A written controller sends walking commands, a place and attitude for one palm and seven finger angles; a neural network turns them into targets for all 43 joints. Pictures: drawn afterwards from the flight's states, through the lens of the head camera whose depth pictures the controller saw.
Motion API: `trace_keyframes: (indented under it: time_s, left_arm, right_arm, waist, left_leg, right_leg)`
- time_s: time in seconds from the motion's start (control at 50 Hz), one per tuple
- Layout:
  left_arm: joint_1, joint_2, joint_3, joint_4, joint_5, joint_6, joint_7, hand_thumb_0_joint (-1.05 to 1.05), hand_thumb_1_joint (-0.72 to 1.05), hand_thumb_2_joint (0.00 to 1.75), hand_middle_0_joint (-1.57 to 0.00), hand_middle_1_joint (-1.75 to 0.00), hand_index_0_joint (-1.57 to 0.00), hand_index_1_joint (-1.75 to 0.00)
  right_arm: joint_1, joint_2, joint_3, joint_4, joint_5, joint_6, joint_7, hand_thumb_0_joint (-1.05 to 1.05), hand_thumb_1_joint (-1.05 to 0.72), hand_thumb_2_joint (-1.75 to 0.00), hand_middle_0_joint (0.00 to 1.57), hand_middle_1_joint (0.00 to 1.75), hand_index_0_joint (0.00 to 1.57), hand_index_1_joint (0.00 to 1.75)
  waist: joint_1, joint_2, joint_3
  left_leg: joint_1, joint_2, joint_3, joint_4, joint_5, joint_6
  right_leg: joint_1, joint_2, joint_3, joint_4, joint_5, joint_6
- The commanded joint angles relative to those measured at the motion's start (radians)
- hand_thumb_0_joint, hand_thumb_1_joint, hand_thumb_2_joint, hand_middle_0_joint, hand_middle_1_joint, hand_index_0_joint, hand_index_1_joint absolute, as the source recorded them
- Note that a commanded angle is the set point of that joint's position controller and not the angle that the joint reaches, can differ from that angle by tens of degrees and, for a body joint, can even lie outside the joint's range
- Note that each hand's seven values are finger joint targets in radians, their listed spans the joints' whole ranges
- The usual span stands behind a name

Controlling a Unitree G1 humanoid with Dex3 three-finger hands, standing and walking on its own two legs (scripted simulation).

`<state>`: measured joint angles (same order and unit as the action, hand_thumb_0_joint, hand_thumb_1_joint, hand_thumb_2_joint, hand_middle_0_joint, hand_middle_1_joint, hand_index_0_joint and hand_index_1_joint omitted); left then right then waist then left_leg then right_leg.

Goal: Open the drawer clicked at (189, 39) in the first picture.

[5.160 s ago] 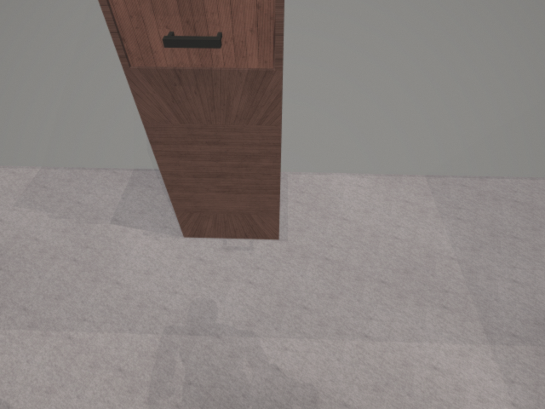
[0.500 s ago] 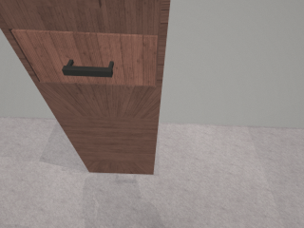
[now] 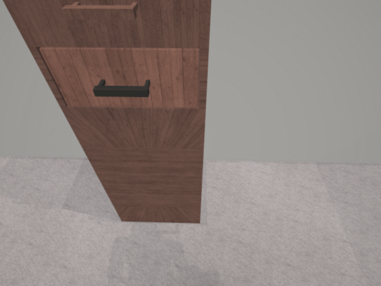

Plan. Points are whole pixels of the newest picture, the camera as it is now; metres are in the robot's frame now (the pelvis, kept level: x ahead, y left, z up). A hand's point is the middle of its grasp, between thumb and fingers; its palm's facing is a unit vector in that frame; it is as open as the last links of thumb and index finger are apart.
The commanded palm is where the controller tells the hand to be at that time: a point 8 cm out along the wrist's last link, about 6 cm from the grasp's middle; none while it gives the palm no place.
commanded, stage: come to a stop and stand still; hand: left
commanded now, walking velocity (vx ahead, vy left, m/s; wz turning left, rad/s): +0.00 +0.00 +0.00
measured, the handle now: (123, 87) +0.55 +0.21 +0.13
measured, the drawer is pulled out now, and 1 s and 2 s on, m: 0.00 0.00 0.00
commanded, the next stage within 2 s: look again from close up in 0.78 s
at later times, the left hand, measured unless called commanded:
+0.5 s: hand out of the picture +0.02 +0.14 -0.17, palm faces +0.01 -0.98 -0.20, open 7.3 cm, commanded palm none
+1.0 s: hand out of the picture +0.05 +0.13 -0.17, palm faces +0.03 -0.98 -0.21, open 7.3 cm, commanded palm none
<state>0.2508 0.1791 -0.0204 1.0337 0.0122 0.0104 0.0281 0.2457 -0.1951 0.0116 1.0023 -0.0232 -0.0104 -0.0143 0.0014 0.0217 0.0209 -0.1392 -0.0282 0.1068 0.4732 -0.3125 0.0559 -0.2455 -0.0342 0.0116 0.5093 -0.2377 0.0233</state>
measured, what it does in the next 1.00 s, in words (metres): shifts its weight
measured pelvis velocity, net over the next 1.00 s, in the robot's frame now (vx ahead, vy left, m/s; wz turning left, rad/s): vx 0.03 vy -0.05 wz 0.01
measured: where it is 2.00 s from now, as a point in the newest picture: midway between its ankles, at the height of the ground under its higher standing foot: outside the picture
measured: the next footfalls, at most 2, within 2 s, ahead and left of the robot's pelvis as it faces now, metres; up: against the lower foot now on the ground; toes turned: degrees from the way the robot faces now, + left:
none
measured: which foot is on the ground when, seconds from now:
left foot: down 0.00-1.00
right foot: down 0.00-1.00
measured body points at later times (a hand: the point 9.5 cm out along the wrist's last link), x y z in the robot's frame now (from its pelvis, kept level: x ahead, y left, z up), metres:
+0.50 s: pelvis +0.02 -0.03 +0.00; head +0.04 -0.04 +0.45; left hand +0.02 +0.19 -0.16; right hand +0.01 -0.25 -0.16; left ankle -0.03 +0.08 -0.74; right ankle +0.02 -0.14 -0.74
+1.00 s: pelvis +0.03 -0.05 +0.00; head +0.05 -0.05 +0.45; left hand +0.05 +0.19 -0.16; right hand +0.03 -0.27 -0.16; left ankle -0.03 +0.08 -0.74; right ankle +0.02 -0.14 -0.74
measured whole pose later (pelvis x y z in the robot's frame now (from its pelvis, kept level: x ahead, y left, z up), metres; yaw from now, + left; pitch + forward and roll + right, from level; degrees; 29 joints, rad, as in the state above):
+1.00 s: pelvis +0.03 -0.05 +0.00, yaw +1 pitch +0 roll +0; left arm 0.24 0.17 0.00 1.11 0.01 -0.01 0.04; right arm 0.27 -0.15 0.01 1.13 -0.02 -0.02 -0.03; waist 0.00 0.00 0.04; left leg -0.10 0.04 0.07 0.44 -0.33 -0.02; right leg -0.21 0.03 -0.03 0.49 -0.28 -0.04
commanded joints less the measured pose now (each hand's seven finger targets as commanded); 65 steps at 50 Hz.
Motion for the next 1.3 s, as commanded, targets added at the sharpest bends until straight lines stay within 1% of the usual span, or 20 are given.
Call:
trace_keyframes:
  time_s: [0.0,0.04,0.1,0.12,0.2,0.42,0.52,0.6,0.68,0.7,0.72,0.78,0.8,0.86,0.9,1.0,1.04,1.12,1.2,1.28]
  left_arm:
    - [0.037,0.106,0.02,-0.032,0.004,-0.024,0.0,0.0,0.9,0.9,-0.2,-0.3,-0.2,-0.3]
    - [0.043,0.104,0.021,-0.023,0.003,-0.027,0.0,0.0,0.9,0.9,-0.2,-0.3,-0.2,-0.3]
    - [0.052,0.103,0.023,-0.006,0.001,-0.032,0.001,0.0,0.9,0.9,-0.2,-0.3,-0.2,-0.3]
    - [0.051,0.102,0.023,-0.001,0.001,-0.033,0.001,0.0,0.9,0.9,-0.2,-0.3,-0.2,-0.3]
    - [0.062,0.093,0.024,0.023,-0.001,-0.037,0.003,0.0,0.9,0.9,-0.2,-0.3,-0.2,-0.3]
    - [0.068,0.077,0.03,0.053,-0.002,-0.039,0.007,0.0,0.9,0.9,-0.2,-0.3,-0.2,-0.3]
    - [0.066,0.077,0.031,0.052,-0.001,-0.039,0.008,0.0,0.9,0.9,-0.2,-0.3,-0.2,-0.3]
    - [0.064,0.082,0.034,0.047,-0.002,-0.042,0.008,0.0,0.9,0.9,-0.2,-0.3,-0.2,-0.3]
    - [0.056,0.085,0.036,0.043,-0.002,-0.042,0.008,0.0,0.9,0.9,-0.2,-0.3,-0.2,-0.3]
    - [0.055,0.086,0.037,0.042,-0.002,-0.042,0.008,0.0,0.9,0.9,-0.2,-0.3,-0.2,-0.3]
    - [0.053,0.087,0.037,0.04,-0.001,-0.042,0.009,0.0,0.9,0.9,-0.2,-0.3,-0.2,-0.3]
    - [0.049,0.091,0.039,0.039,-0.002,-0.043,0.009,0.0,0.9,0.9,-0.2,-0.3,-0.2,-0.3]
    - [0.049,0.092,0.039,0.038,-0.002,-0.043,0.008,0.0,0.9,0.9,-0.2,-0.3,-0.2,-0.3]
    - [0.048,0.093,0.039,0.037,-0.001,-0.042,0.008,0.0,0.9,0.9,-0.2,-0.3,-0.2,-0.3]
    - [0.049,0.096,0.04,0.039,-0.002,-0.044,0.007,0.0,0.9,0.9,-0.2,-0.3,-0.2,-0.3]
    - [0.05,0.099,0.04,0.038,-0.003,-0.045,0.007,0.0,0.9,0.9,-0.2,-0.3,-0.2,-0.3]
    - [0.048,0.1,0.039,0.039,-0.003,-0.044,0.007,0.0,0.9,0.9,-0.2,-0.3,-0.2,-0.3]
    - [0.049,0.094,0.037,0.042,-0.002,-0.042,0.006,0.0,0.9,0.9,-0.2,-0.3,-0.2,-0.3]
    - [0.053,0.098,0.038,0.042,-0.003,-0.044,0.005,0.0,0.9,0.9,-0.2,-0.3,-0.2,-0.3]
    - [0.056,0.097,0.039,0.042,-0.003,-0.045,0.006,0.0,0.9,0.9,-0.2,-0.3,-0.2,-0.3]
  right_arm:
    - [0.047,-0.115,-0.022,-0.019,0.007,-0.02,-0.005,0.0,-0.9,-0.9,0.2,0.3,0.2,0.3]
    - [0.054,-0.111,-0.02,-0.004,0.008,-0.023,-0.006,0.0,-0.9,-0.9,0.2,0.3,0.2,0.3]
    - [0.064,-0.099,-0.017,0.02,0.011,-0.026,-0.009,0.0,-0.9,-0.9,0.2,0.3,0.2,0.3]
    - [0.07,-0.096,-0.016,0.029,0.011,-0.025,-0.009,0.0,-0.9,-0.9,0.2,0.3,0.2,0.3]
    - [0.085,-0.078,-0.015,0.06,0.012,-0.025,-0.013,0.0,-0.9,-0.9,0.2,0.3,0.2,0.3]
    - [0.114,-0.045,-0.016,0.11,0.012,-0.025,-0.022,0.0,-0.9,-0.9,0.2,0.3,0.2,0.3]
    - [0.117,-0.04,-0.017,0.113,0.012,-0.023,-0.024,0.0,-0.9,-0.9,0.2,0.3,0.2,0.3]
    - [0.116,-0.04,-0.018,0.113,0.011,-0.023,-0.024,0.0,-0.9,-0.9,0.2,0.3,0.2,0.3]
    - [0.115,-0.041,-0.02,0.114,0.01,-0.024,-0.025,0.0,-0.9,-0.9,0.2,0.3,0.2,0.3]
    - [0.11,-0.041,-0.021,0.115,0.01,-0.024,-0.025,0.0,-0.9,-0.9,0.2,0.3,0.2,0.3]
    - [0.111,-0.041,-0.022,0.115,0.01,-0.023,-0.025,0.0,-0.9,-0.9,0.2,0.3,0.2,0.3]
    - [0.109,-0.043,-0.022,0.115,0.01,-0.024,-0.026,0.0,-0.9,-0.9,0.2,0.3,0.2,0.3]
    - [0.11,-0.046,-0.021,0.113,0.01,-0.024,-0.026,0.0,-0.9,-0.9,0.2,0.3,0.2,0.3]
    - [0.102,-0.046,-0.022,0.114,0.01,-0.022,-0.026,0.0,-0.9,-0.9,0.2,0.3,0.2,0.3]
    - [0.104,-0.047,-0.022,0.113,0.009,-0.023,-0.026,0.0,-0.9,-0.9,0.2,0.3,0.2,0.3]
    - [0.103,-0.054,-0.022,0.116,0.009,-0.024,-0.026,0.0,-0.9,-0.9,0.2,0.3,0.2,0.3]
    - [0.102,-0.054,-0.021,0.117,0.01,-0.023,-0.027,0.0,-0.9,-0.9,0.2,0.3,0.2,0.3]
    - [0.103,-0.046,-0.021,0.118,0.009,-0.02,-0.026,0.0,-0.9,-0.9,0.2,0.3,0.2,0.3]
    - [0.108,-0.051,-0.02,0.119,0.01,-0.024,-0.026,0.0,-0.9,-0.9,0.2,0.3,0.2,0.3]
    - [0.11,-0.051,-0.021,0.121,0.01,-0.025,-0.027,0.0,-0.9,-0.9,0.2,0.3,0.2,0.3]
  waist:
    - [-0.003,-0.044,0.069]
    - [-0.001,-0.032,0.048]
    - [-0.004,-0.038,0.019]
    - [-0.006,-0.049,0.024]
    - [-0.006,-0.044,0.024]
    - [-0.004,-0.015,0.025]
    - [-0.005,-0.036,0.035]
    - [-0.004,-0.022,0.02]
    - [-0.004,-0.034,0.017]
    - [-0.003,-0.023,0.021]
    - [-0.004,-0.035,0.029]
    - [-0.004,-0.021,0.015]
    - [-0.004,-0.029,0.011]
    - [-0.003,-0.015,0.031]
    - [-0.002,-0.03,0.015]
    - [-0.002,-0.028,0.001]
    - [-0.001,-0.01,0.013]
    - [-0.003,-0.029,0.04]
    - [-0.001,-0.018,0.015]
    - [0.001,-0.016,0.016]
  left_leg:
    - [-0.109,0.137,-0.158,-0.18,-0.011,0.0]
    - [-0.091,0.136,-0.151,-0.17,0.024,0.001]
    - [-0.06,0.13,-0.135,-0.14,0.085,-0.003]
    - [-0.058,0.131,-0.132,-0.136,0.087,-0.004]
    - [-0.047,0.129,-0.118,-0.115,0.116,-0.01]
    - [-0.033,0.136,-0.104,-0.094,0.182,-0.02]
    - [-0.03,0.137,-0.101,-0.089,0.182,-0.023]
    - [-0.022,0.135,-0.098,-0.083,0.194,-0.027]
    - [-0.017,0.14,-0.098,-0.086,0.21,-0.029]
    - [-0.018,0.139,-0.097,-0.088,0.209,-0.029]
    - [-0.016,0.14,-0.1,-0.091,0.213,-0.029]
    - [-0.011,0.141,-0.099,-0.089,0.229,-0.031]
    - [-0.011,0.141,-0.1,-0.091,0.226,-0.031]
    - [-0.016,0.14,-0.1,-0.097,0.206,-0.032]
    - [-0.009,0.14,-0.099,-0.093,0.214,-0.032]
    - [0.001,0.142,-0.101,-0.095,0.228,-0.035]
    - [-0.006,0.143,-0.1,-0.1,0.219,-0.035]
    - [-0.016,0.142,-0.101,-0.112,0.173,-0.036]
    - [-0.012,0.143,-0.104,-0.111,0.196,-0.034]
    - [-0.016,0.143,-0.105,-0.111,0.202,-0.035]
  right_leg:
    - [0.011,-0.044,0.061,-0.066,0.041,-0.054]
    - [0.021,-0.046,0.065,-0.066,0.059,-0.056]
    - [0.035,-0.058,0.073,-0.067,0.107,-0.059]
    - [0.034,-0.056,0.073,-0.066,0.108,-0.061]
    - [0.037,-0.066,0.078,-0.067,0.155,-0.067]
    - [0.059,-0.063,0.074,-0.058,0.238,-0.077]
    - [0.056,-0.063,0.081,-0.066,0.257,-0.08]
    - [0.066,-0.068,0.085,-0.067,0.286,-0.082]
    - [0.07,-0.065,0.079,-0.066,0.293,-0.082]
    - [0.068,-0.067,0.079,-0.069,0.291,-0.082]
    - [0.062,-0.062,0.078,-0.069,0.291,-0.082]
    - [0.075,-0.067,0.078,-0.071,0.308,-0.084]
    - [0.078,-0.066,0.078,-0.07,0.305,-0.084]
    - [0.064,-0.066,0.081,-0.084,0.276,-0.083]
    - [0.077,-0.068,0.081,-0.084,0.296,-0.085]
    - [0.086,-0.069,0.08,-0.085,0.313,-0.085]
    - [0.081,-0.067,0.077,-0.091,0.291,-0.084]
    - [0.062,-0.063,0.081,-0.11,0.235,-0.084]
    - [0.08,-0.065,0.082,-0.106,0.254,-0.084]
    - [0.086,-0.067,0.078,-0.106,0.263,-0.085]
